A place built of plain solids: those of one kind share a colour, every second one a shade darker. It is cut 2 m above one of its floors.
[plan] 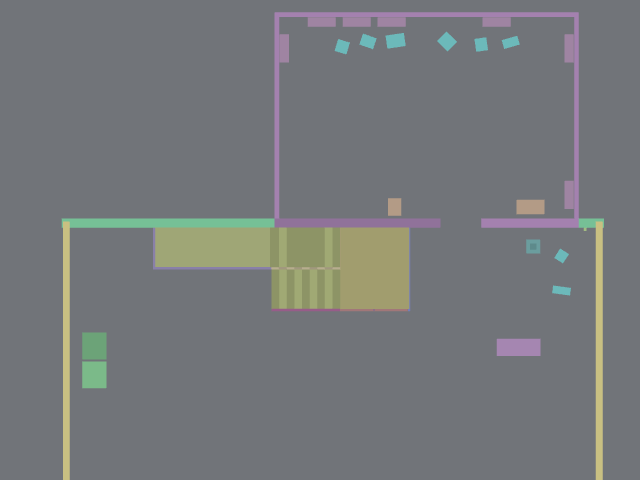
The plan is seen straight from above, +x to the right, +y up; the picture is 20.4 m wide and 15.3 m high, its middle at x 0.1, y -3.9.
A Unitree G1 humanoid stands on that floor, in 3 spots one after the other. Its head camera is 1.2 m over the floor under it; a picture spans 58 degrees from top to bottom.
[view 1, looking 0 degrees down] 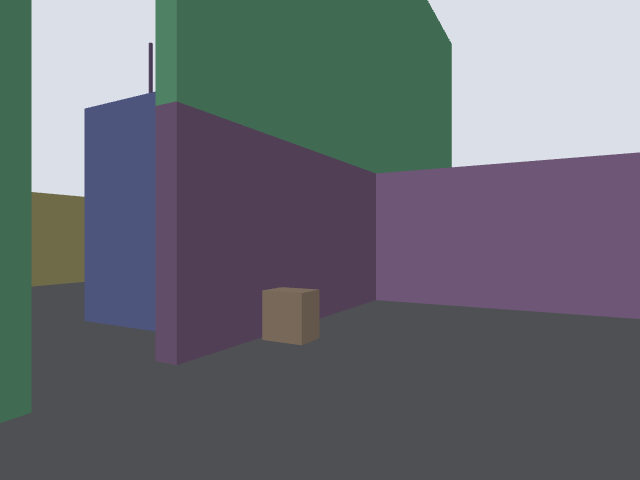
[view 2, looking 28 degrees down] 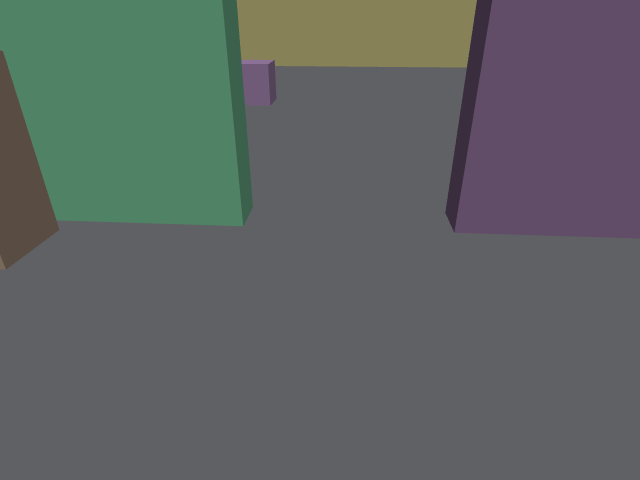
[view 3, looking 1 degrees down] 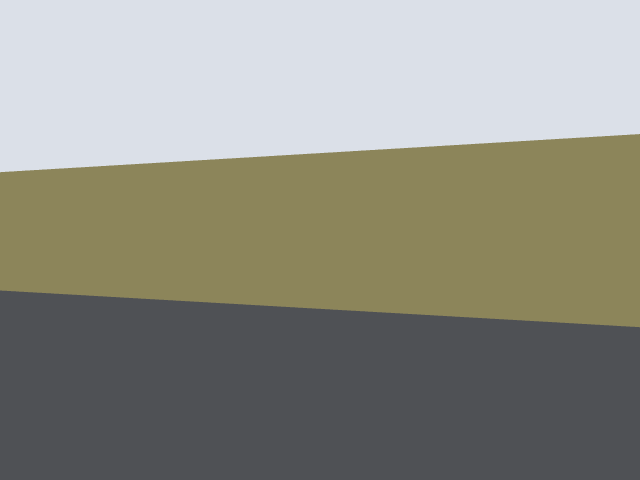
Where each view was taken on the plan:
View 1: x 6.90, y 0.00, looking -151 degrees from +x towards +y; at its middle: wall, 6.63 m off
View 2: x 4.59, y -0.81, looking -86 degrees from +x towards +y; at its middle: ground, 2.56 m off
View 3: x -2.99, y -5.46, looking -72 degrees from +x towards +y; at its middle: boundary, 6.78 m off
